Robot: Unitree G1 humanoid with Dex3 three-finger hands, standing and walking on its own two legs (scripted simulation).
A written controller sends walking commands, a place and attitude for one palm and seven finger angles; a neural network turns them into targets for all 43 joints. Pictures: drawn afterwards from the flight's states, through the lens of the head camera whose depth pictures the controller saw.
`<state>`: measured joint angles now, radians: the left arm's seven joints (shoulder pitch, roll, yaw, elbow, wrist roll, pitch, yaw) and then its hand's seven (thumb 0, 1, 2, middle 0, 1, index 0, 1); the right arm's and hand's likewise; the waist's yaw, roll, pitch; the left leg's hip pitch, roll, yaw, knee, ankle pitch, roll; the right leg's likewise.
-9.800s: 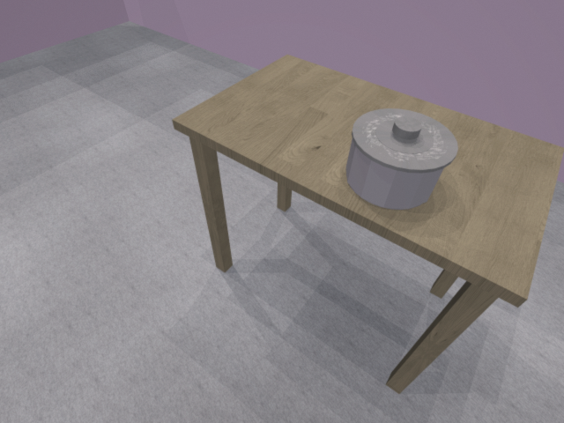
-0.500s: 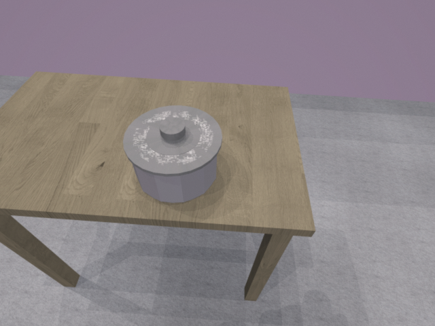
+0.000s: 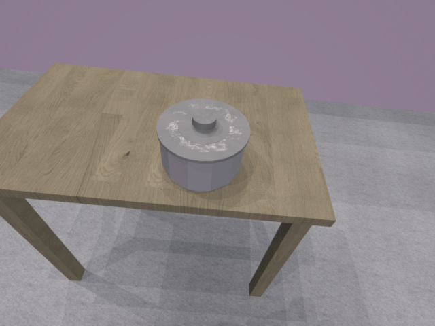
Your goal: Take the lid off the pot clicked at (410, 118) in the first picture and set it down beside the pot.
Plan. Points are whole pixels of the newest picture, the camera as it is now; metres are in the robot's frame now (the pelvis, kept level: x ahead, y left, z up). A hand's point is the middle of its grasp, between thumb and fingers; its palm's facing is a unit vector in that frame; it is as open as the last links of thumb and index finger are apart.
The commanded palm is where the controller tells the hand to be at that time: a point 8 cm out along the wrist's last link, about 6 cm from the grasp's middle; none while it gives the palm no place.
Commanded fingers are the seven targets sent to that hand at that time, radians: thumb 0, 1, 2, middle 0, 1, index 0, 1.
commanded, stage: look again from close up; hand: left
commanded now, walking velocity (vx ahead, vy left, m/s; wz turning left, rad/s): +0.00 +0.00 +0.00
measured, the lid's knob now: (204, 119) +0.51 +0.07 +0.10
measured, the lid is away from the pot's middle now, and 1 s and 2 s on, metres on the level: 0.00 0.00 0.00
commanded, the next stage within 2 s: shuffle to correct the standing spot in 0.56 s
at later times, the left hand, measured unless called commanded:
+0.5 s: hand out of the picture -0.06 +0.18 -0.18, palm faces +0.03 -0.99 -0.15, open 7.4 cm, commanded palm none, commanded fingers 0.00 0.90 0.90 -0.20 -0.30 -0.20 -0.30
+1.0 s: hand out of the picture -0.05 +0.16 -0.18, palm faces +0.02 -0.99 -0.14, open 7.4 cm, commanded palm none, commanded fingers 0.00 0.90 0.90 -0.20 -0.30 -0.20 -0.30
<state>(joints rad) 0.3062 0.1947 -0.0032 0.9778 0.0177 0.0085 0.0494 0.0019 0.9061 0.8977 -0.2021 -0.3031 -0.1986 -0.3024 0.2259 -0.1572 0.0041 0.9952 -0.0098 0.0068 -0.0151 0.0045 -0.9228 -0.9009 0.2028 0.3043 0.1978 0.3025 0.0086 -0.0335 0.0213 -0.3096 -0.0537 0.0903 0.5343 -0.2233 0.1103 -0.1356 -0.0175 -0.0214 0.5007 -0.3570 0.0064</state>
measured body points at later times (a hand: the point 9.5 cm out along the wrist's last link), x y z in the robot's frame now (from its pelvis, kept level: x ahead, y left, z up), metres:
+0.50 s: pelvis -0.01 +0.02 +0.01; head +0.01 +0.05 +0.45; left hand -0.06 +0.23 -0.17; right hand +0.03 -0.21 -0.14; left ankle +0.04 +0.05 -0.73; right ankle -0.05 -0.14 -0.73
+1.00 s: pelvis +0.00 +0.00 +0.00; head +0.01 +0.03 +0.45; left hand -0.05 +0.22 -0.16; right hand +0.00 -0.23 -0.14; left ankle +0.04 +0.05 -0.73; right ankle -0.05 -0.14 -0.73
